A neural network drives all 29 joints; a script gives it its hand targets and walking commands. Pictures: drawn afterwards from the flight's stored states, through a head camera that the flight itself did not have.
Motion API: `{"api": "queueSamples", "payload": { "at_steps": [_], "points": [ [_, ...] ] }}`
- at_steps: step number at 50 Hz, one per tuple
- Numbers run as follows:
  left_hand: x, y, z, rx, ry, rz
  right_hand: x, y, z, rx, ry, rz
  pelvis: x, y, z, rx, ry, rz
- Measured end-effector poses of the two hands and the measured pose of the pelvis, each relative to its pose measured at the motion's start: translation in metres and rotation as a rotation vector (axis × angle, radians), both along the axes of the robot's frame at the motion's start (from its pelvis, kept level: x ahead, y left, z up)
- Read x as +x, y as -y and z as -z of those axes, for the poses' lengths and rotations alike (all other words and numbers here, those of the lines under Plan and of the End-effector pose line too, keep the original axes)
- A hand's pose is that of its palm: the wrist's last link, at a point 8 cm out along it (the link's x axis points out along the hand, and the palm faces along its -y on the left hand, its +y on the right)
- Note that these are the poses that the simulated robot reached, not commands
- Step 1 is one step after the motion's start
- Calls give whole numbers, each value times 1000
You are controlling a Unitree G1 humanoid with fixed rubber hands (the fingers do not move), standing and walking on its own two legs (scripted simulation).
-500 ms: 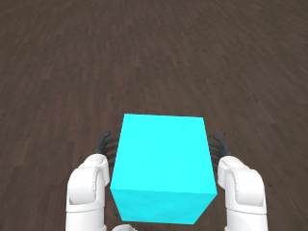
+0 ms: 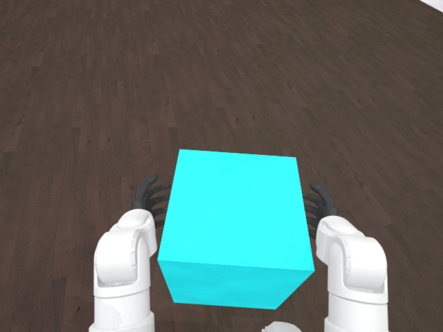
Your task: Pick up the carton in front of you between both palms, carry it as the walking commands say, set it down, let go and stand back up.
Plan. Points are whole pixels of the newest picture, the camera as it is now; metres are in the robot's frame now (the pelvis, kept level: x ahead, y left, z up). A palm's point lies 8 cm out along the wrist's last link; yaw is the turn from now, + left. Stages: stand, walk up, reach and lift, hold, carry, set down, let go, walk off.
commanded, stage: carry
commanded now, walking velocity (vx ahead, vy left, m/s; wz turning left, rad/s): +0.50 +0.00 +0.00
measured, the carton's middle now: (230, 234) +0.29 +0.00 -0.01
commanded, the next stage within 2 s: none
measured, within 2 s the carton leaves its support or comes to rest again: neither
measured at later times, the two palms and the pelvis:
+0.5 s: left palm (178, 107) +0.59 +0.12 +0.06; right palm (297, 110) +0.60 -0.18 +0.04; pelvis +0.32 -0.05 +0.00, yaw +4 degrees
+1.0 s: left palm (174, 63) +0.75 +0.15 +0.07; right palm (281, 69) +0.75 -0.15 +0.07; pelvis +0.48 +0.00 -0.01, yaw +0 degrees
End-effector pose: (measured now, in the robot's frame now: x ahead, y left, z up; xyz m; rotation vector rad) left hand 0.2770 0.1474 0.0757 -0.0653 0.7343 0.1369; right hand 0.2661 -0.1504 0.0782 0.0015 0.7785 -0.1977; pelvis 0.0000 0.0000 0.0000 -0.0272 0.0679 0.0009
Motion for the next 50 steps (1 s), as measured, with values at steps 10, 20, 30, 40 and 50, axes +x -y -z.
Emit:
{"api": "queueSamples", "payload": {
  "at_steps": [10,20,30,40,50],
  "points": [
    [132,4,-10,22,57,-39,146,4,-7,6,56,-48,143,15,6,7,1,-19],
    [264,29,28,70,-64,-74,289,28,44,53,-64,-83,278,46,16,29,8,-70],
    [360,20,0,73,14,-62,381,19,18,57,16,-73,371,34,0,41,3,-50],
    [443,-5,-5,9,71,-61,463,-5,-7,-10,72,-66,457,10,13,46,9,-16],
    [476,0,1,33,28,-31,484,0,11,24,28,-31,479,5,15,38,-12,-3]
  ]
}}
